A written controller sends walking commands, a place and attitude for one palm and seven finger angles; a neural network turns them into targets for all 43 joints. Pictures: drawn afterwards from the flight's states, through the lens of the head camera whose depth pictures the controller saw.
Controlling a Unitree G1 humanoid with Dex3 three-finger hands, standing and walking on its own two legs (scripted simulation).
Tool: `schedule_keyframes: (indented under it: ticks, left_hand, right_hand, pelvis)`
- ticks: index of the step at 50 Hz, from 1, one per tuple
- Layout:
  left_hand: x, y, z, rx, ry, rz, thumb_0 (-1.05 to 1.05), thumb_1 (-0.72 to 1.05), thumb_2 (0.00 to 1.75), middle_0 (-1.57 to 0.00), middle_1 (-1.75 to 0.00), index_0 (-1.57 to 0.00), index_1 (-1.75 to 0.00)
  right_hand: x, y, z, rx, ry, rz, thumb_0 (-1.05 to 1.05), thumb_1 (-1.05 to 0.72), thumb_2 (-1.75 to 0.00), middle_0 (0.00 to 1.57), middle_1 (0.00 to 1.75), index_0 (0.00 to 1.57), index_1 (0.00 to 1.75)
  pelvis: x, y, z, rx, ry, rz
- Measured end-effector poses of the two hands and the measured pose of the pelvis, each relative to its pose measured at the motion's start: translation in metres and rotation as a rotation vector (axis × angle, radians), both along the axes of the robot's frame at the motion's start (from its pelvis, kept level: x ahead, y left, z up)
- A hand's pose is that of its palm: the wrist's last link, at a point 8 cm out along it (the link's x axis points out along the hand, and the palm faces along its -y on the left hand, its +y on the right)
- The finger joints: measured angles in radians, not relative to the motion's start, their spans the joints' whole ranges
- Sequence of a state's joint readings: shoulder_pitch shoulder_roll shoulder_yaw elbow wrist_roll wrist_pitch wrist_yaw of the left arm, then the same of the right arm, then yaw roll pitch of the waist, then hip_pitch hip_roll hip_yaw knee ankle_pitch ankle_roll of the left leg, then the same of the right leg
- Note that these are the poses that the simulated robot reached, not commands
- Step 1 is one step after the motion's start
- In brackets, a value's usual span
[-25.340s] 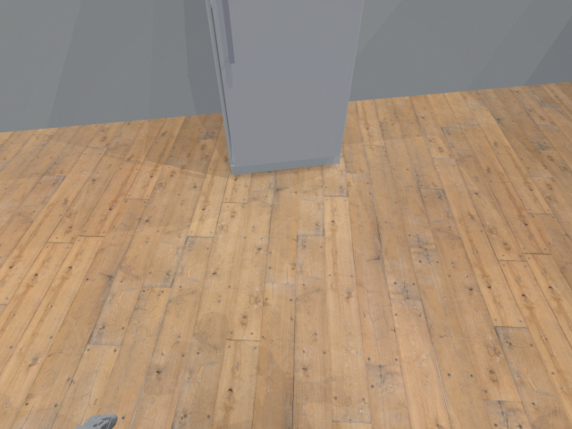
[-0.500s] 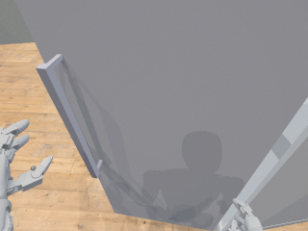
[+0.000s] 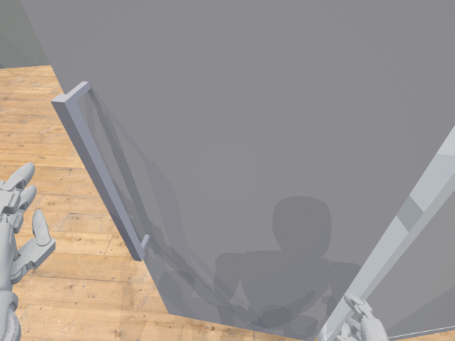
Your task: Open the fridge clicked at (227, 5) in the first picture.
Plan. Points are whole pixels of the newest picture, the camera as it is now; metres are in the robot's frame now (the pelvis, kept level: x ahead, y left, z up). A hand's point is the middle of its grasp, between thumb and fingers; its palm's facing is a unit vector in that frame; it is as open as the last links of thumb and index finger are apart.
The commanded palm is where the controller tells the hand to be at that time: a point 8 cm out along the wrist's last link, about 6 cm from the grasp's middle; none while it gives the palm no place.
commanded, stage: step back with the hand held close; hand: left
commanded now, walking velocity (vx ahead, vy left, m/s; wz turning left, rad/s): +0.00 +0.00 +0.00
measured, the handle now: (117, 191) +0.34 +0.27 +0.09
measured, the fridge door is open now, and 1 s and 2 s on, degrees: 71 71 71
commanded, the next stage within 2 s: stop stepping back and stand still in 1.38 s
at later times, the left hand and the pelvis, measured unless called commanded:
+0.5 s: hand (38, 256) +0.17 +0.29 +0.14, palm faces +0.34 -0.79 -0.51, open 7.4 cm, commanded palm +0.11 +0.33 +0.18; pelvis -0.04 +0.03 +0.00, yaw -1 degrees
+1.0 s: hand out of the picture +0.12 +0.32 +0.16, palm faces +0.42 -0.77 -0.47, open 7.4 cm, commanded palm +0.04 +0.35 +0.18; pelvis -0.09 +0.05 -0.01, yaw +0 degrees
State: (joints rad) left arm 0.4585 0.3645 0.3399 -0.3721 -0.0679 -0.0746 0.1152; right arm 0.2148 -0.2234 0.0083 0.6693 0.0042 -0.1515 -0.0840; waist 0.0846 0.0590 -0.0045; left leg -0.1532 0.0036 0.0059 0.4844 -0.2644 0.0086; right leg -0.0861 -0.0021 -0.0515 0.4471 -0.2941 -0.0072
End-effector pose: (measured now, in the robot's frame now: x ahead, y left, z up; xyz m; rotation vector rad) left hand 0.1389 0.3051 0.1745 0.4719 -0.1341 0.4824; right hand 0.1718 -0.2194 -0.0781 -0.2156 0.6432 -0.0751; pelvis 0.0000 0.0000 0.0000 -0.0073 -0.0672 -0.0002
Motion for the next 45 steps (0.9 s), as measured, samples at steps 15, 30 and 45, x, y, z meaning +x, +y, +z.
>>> schedule_keyframes:
  ticks: [15, 30, 45]
  left_hand:
    - [0.013, 0.004, 0.006, 0.055, -0.042, -0.078, 0.01, 0.89, 0.9, -0.21, -0.3, -0.2, -0.3]
    - [-0.026, 0.033, -0.003, 0.13, 0.005, -0.1, 0.01, 0.89, 0.9, -0.22, -0.3, -0.21, -0.3]
    - [-0.053, 0.033, -0.007, 0.085, -0.127, -0.136, 0.01, 0.88, 0.9, -0.22, -0.3, -0.21, -0.3]
  right_hand:
    - [-0.016, 0.001, 0.003, -0.029, 0.057, -0.038, 0.01, -0.9, -0.89, 0.2, 0.3, 0.2, 0.3]
    - [-0.062, 0.023, -0.002, -0.064, 0.1, -0.064, 0.01, -0.9, -0.9, 0.2, 0.3, 0.2, 0.3]
    - [-0.097, 0.026, -0.002, -0.103, 0.096, -0.061, 0.01, -0.9, -0.89, 0.2, 0.3, 0.2, 0.3]
  pelvis:
    - [-0.017, 0.011, -0.001, -0.013, 0.045, -0.017]
    - [-0.051, 0.033, -0.008, -0.013, 0.073, -0.017]
    - [-0.082, 0.042, -0.017, -0.026, 0.063, 0.006]
